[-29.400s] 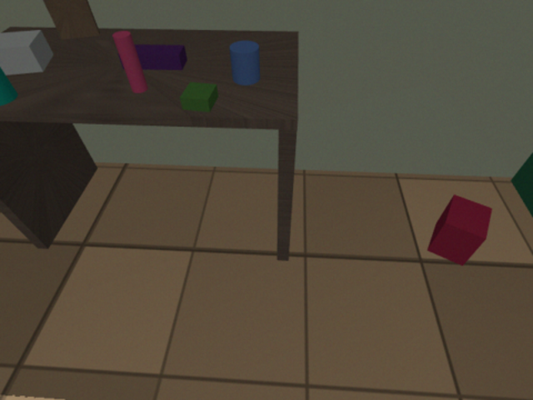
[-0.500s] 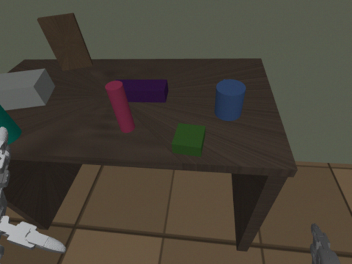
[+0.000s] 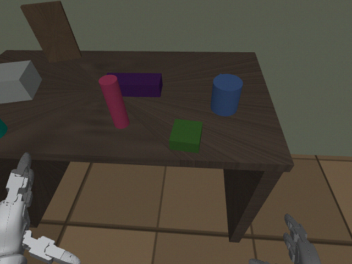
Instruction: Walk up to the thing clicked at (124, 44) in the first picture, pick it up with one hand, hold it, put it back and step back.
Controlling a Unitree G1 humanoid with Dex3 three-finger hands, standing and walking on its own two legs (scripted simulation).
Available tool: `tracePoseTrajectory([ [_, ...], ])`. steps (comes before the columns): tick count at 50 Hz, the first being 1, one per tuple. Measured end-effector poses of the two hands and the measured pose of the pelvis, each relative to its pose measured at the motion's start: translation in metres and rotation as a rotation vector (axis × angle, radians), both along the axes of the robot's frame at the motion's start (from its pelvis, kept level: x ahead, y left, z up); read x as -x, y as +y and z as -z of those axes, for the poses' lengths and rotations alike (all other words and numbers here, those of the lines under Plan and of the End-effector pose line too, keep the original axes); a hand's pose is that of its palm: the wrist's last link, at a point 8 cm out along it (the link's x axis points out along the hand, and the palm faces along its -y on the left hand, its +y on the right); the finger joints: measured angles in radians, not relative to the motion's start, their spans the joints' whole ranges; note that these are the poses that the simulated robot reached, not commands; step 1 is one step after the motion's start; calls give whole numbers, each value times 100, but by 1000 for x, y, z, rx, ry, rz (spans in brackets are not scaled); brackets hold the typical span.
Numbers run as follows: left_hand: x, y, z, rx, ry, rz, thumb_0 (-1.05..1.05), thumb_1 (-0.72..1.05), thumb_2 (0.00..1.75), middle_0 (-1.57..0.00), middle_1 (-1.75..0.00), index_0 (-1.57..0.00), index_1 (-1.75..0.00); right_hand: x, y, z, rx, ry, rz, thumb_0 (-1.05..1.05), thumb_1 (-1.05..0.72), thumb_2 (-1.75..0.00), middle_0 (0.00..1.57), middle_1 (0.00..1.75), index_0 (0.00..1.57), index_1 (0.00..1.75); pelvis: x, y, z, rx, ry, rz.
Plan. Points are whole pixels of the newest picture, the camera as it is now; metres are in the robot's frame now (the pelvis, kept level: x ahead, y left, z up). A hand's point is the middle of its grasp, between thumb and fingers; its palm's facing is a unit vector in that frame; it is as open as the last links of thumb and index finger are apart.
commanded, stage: home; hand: left
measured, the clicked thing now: (115, 103) +0.49 +0.22 +0.09
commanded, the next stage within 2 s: none
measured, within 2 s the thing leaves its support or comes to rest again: neither
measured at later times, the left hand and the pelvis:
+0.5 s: hand (117, 247) +0.18 +0.18 -0.08, palm faces +0.10 -0.98 -0.20, open 17.6 cm; pelvis +0.01 +0.00 -0.02, yaw +0 degrees
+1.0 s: hand (117, 241) +0.19 +0.18 -0.07, palm faces +0.11 -0.97 -0.21, open 17.7 cm; pelvis +0.02 +0.00 -0.03, yaw +0 degrees
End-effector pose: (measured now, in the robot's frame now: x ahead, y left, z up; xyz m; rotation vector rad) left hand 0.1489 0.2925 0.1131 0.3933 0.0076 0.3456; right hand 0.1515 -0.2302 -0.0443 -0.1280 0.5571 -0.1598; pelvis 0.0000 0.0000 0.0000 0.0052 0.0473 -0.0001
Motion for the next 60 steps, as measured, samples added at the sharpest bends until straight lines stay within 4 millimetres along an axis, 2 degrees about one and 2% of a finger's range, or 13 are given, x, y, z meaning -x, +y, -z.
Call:
tracePoseTrajectory([
  [3,3,-11,32,77,107,11,-2,-55,5,-6,-6,-6,-5,-3,17,7,-28,23,-34,-1,-17,-50,14,18,14,19,-1,1,2,4,12,-3],
  [5,5,-18,51,120,179,13,-2,-55,5,-6,-6,-6,-5,-4,21,10,-29,31,-41,0,-28,-55,15,20,15,20,-2,2,3,6,20,-5],
  [15,7,-53,136,293,463,42,-2,-58,2,-5,-5,-5,-4,-8,8,6,48,34,-23,0,-74,-80,19,27,19,27,-3,3,10,7,59,-7],
  [20,1,-68,163,335,554,66,-2,-57,3,-5,-5,-5,-4,-6,8,5,56,44,-20,1,-84,-86,20,29,20,29,-5,1,14,9,77,-5],
  [24,-6,-69,167,327,580,63,-2,-58,3,-5,-5,-6,-4,-5,6,6,56,51,-8,1,-87,-88,20,29,20,29,-7,0,16,9,84,-1],
  [31,-16,-65,160,296,569,53,-2,-59,2,-5,-5,-5,-4,-9,5,6,44,50,3,1,-90,-89,20,30,20,30,-12,1,18,7,96,5],
  [60,-18,-64,163,301,577,44,-2,-59,1,-5,-4,-5,-4,-13,7,4,53,64,10,1,-90,-90,20,30,20,30,-16,3,28,8,132,8],
])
